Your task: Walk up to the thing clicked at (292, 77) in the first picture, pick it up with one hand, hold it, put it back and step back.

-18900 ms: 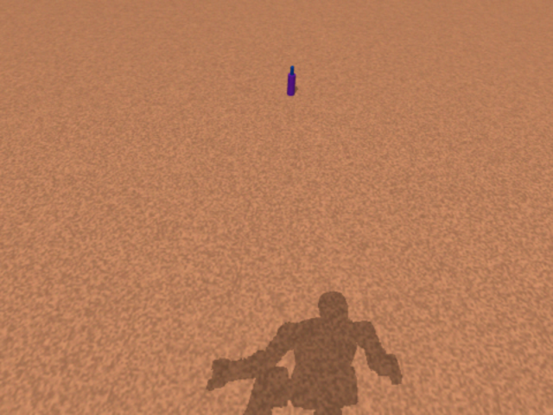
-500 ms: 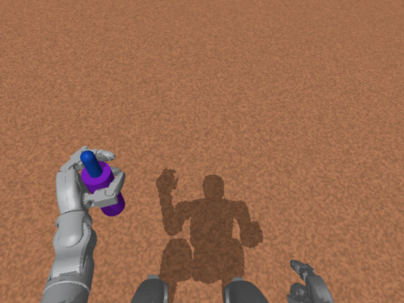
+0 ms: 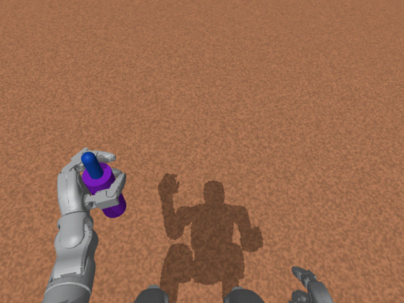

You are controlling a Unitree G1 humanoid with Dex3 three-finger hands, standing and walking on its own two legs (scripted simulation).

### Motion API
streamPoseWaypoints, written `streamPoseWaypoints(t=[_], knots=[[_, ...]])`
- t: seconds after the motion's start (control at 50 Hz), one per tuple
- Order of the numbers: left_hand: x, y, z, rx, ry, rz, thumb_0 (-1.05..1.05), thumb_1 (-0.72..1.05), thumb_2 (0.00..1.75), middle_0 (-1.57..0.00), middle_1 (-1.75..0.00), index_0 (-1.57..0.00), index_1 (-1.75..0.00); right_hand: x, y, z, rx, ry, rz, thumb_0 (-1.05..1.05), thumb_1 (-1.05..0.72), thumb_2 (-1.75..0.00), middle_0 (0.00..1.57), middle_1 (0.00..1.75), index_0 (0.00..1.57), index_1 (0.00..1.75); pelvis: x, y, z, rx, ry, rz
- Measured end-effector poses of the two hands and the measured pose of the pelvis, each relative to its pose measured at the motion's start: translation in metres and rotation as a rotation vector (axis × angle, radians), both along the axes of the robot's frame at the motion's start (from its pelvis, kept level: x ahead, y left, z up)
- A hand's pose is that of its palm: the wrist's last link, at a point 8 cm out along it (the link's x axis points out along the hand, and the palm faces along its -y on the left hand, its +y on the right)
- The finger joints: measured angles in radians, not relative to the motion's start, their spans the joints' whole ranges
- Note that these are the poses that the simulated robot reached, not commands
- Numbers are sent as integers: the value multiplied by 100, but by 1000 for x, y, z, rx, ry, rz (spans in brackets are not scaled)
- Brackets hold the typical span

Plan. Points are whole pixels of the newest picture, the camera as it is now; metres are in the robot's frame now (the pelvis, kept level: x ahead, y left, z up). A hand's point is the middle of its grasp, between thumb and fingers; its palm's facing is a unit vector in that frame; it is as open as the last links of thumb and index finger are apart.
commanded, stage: hold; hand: left
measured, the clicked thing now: (103, 185) +0.34 +0.19 +0.02
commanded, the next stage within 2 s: none
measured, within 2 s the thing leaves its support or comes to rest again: neither
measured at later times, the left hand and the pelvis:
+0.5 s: hand (105, 181) +0.33 +0.18 +0.05, palm faces +0.26 -0.97 -0.01, open 7.0 cm; pelvis +0.00 +0.00 +0.01, yaw +0 degrees
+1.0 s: hand (104, 180) +0.33 +0.17 +0.06, palm faces +0.26 -0.96 -0.02, open 7.0 cm; pelvis +0.00 +0.00 +0.01, yaw +0 degrees
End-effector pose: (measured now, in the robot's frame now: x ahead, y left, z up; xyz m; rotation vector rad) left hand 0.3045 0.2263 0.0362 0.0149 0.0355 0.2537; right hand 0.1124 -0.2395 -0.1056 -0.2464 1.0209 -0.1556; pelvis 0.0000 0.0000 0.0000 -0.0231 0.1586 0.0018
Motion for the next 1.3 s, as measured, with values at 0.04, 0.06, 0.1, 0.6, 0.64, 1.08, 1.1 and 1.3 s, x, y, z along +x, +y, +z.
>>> streamPoseWaypoints(t=[0.04, 0.06, 0.1, 0.6, 0.64, 1.08, 1.1, 1.3], knots=[[0, 0, 1, -1, 1, 0, 2, 2, 103, -90, -102, -89, -103, 0, 0, 1, 1, -2, -1, 1, -89, -89, 20, 30, 20, 30, 1, 0, 1, 0, -2, 0], [0, 0, 2, -3, 2, 1, 2, 2, 103, -90, -102, -89, -103, 1, 0, 2, 2, -3, -1, 1, -89, -89, 20, 30, 20, 30, 1, 0, 1, 0, -5, 0], [0, 0, 3, -4, 1, 1, 2, 2, 103, -90, -102, -89, -103, 1, 0, 3, 3, -5, -1, 1, -89, -89, 20, 30, 20, 30, 1, 0, 2, 0, -9, 0], [-8, -5, 18, -3, -10, 6, 2, 2, 103, -89, -102, -89, -103, 3, 4, 14, 11, -44, 10, 1, -90, -89, 20, 30, 20, 30, -4, 1, 11, 3, -55, 3], [-8, -6, 18, -4, -8, 6, 2, 2, 103, -89, -102, -89, -103, 4, 4, 15, 11, -46, 10, 1, -90, -89, 20, 30, 20, 30, -5, 1, 12, 4, -57, 3], [-11, -5, 23, 1, -26, 15, 2, 2, 103, -89, -103, -89, -103, -1, -2, 15, 20, -35, 6, 1, -89, -89, 20, 30, 20, 30, -5, -3, 14, 8, -62, 3], [-11, -5, 22, 0, -25, 14, 2, 2, 103, -89, -103, -89, -103, -1, -2, 15, 20, -34, 5, 1, -89, -89, 20, 30, 20, 30, -4, -3, 14, 8, -61, 4], [-12, -11, 23, -5, -22, 3, 2, 2, 103, -89, -103, -89, -103, 1, -3, 16, 16, -39, 3, 1, -89, -89, 20, 30, 20, 30, -3, -4, 14, 7, -64, 4]])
